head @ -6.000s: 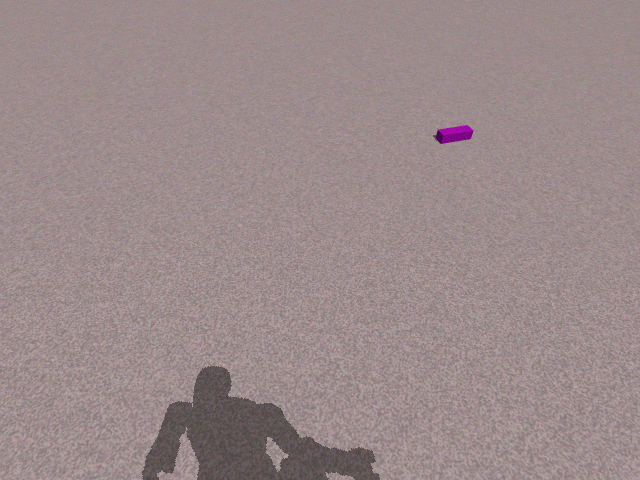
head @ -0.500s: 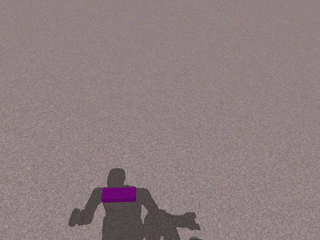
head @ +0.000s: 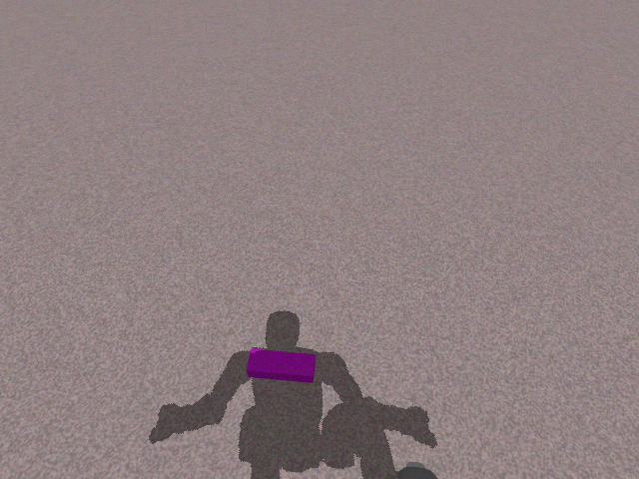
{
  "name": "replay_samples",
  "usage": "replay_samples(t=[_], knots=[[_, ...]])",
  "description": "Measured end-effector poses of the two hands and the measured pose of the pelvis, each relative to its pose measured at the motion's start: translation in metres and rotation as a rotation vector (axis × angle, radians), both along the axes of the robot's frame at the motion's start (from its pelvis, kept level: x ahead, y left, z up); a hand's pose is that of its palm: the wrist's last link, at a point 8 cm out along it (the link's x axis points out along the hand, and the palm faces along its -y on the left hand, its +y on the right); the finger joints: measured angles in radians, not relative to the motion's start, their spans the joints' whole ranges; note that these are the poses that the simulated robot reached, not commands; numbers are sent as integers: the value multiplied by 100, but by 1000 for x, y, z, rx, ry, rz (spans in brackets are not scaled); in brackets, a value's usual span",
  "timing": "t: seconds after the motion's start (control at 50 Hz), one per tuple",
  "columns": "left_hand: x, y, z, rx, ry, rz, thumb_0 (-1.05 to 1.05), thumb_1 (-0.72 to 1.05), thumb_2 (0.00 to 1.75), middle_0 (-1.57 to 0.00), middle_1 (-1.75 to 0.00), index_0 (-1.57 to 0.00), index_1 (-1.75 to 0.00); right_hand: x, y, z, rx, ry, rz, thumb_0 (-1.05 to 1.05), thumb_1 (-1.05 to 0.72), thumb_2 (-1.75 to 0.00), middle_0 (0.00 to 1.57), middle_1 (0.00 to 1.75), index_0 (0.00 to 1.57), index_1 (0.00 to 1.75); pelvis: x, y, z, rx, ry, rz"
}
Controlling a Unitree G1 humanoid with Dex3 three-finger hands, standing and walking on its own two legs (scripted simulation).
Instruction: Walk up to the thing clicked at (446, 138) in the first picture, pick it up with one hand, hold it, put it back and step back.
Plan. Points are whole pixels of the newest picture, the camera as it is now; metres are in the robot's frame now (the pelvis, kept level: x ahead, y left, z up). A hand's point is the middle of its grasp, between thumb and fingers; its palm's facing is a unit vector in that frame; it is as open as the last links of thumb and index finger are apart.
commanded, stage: walk up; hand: left
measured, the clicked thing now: (281, 365) +0.55 +0.14 -0.69
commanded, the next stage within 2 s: none
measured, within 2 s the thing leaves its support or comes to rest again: neither
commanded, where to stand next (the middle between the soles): +0.08 +0.02 m, yaw -2 degrees
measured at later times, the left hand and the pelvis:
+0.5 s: hand out of the picture +0.13 +0.28 -0.12, palm faces -0.01 -0.94 -0.33, open 7.4 cm; pelvis +0.02 +0.02 +0.04, yaw +1 degrees
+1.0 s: hand out of the picture +0.09 +0.26 -0.10, palm faces -0.01 -0.94 -0.33, open 7.4 cm; pelvis +0.02 +0.01 +0.06, yaw -1 degrees
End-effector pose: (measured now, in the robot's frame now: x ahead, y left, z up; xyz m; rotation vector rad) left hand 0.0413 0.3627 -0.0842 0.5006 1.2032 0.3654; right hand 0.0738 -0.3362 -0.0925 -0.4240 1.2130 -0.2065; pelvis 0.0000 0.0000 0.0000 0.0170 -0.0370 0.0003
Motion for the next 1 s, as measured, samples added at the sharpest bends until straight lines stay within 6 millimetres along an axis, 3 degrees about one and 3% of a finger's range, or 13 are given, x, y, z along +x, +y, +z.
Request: replay_samples(t=[0.14, 0.36, 0.54, 0.74, 1.0], knots=[[17, -3, -1, -105, 10, -1, 1, 90, 90, -21, -30, -20, -30, -1, 29, 24, -9, 1, -21, 0, -91, -90, 20, 30, 20, 30, 13, 18, 22, -39, 19, 30], [59, -32, -6, -207, -52, -39, 1, 90, 90, -21, -30, -20, -30, 33, 55, 12, 33, -55, -7, 1, -91, -90, 20, 30, 20, 30, 21, 24, 25, -39, 3, 27], [85, -40, 6, -247, -105, -65, 1, 90, 90, -21, -30, -20, -30, 48, 70, 27, 66, -98, 22, 1, -91, -90, 20, 30, 21, 30, 20, 23, 39, -26, -8, 12], [73, -49, 18, -251, -61, -50, 0, 90, 90, -21, -30, -20, -30, 48, 51, 41, 50, -96, -4, 1, -91, -90, 20, 30, 20, 30, 18, 17, 52, -14, -15, -1], [45, -60, 21, -246, 31, -5, 1, 90, 90, -21, -30, -20, -30, 30, 42, 34, 80, -33, -46, 1, -91, -90, 20, 30, 20, 30, 21, 6, 58, -9, -12, -12]])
